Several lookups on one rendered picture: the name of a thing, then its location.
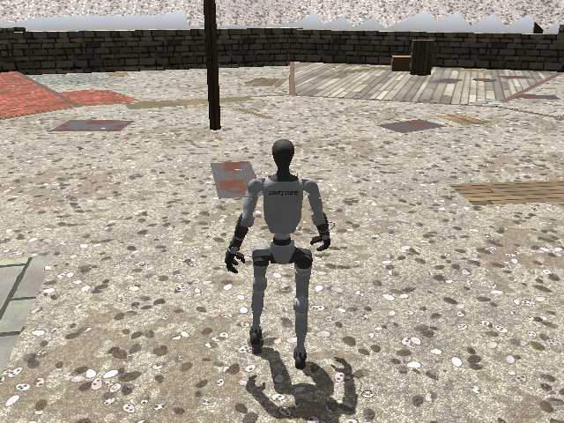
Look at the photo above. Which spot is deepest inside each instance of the humanoid robot torso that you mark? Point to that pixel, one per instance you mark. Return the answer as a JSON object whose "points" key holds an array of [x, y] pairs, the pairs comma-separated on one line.
{"points": [[282, 204]]}

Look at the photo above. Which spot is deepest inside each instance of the robot left shin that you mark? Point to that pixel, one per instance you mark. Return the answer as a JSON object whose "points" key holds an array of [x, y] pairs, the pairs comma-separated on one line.
{"points": [[257, 306]]}

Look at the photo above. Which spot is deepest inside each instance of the robot right hand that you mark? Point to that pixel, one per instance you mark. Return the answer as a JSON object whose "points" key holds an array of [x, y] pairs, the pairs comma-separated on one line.
{"points": [[324, 246]]}

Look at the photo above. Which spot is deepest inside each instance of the left robot forearm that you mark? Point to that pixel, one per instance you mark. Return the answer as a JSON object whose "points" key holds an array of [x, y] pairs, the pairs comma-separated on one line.
{"points": [[238, 237]]}

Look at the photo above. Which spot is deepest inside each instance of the robot right upper arm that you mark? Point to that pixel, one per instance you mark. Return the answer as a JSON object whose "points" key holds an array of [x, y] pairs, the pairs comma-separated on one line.
{"points": [[314, 198]]}

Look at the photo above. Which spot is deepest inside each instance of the robot left upper arm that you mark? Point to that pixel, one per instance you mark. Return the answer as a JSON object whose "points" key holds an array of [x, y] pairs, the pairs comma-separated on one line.
{"points": [[249, 205]]}

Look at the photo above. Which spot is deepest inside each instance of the robot left hand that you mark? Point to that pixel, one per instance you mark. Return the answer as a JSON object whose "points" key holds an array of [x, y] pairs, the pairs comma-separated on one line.
{"points": [[229, 260]]}

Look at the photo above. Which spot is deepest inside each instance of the right robot forearm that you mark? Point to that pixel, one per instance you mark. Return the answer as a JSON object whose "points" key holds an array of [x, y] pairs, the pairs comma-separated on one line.
{"points": [[323, 229]]}

